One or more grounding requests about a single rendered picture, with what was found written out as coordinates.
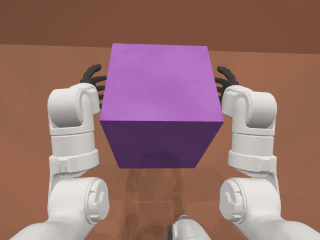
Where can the robot right forearm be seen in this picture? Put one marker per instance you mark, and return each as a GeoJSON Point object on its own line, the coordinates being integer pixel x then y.
{"type": "Point", "coordinates": [253, 117]}

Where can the left robot hand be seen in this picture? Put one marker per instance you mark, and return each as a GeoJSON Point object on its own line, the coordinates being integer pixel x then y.
{"type": "Point", "coordinates": [87, 79]}

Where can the robot right shin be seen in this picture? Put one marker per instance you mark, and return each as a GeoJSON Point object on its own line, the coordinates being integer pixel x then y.
{"type": "Point", "coordinates": [180, 218]}

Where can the robot right upper arm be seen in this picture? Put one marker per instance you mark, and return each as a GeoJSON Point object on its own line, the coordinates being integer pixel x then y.
{"type": "Point", "coordinates": [253, 205]}

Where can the robot right thigh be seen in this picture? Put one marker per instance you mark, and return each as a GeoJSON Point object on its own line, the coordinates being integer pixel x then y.
{"type": "Point", "coordinates": [188, 229]}

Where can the carton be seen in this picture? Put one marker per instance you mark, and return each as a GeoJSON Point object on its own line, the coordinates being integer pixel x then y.
{"type": "Point", "coordinates": [160, 108]}

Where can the robot left forearm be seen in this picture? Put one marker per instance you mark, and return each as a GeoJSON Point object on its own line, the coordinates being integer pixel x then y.
{"type": "Point", "coordinates": [71, 125]}

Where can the robot left upper arm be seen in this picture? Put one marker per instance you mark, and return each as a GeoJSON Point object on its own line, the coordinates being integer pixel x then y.
{"type": "Point", "coordinates": [75, 206]}

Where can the right robot hand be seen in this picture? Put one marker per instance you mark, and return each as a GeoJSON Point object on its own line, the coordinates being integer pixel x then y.
{"type": "Point", "coordinates": [226, 83]}

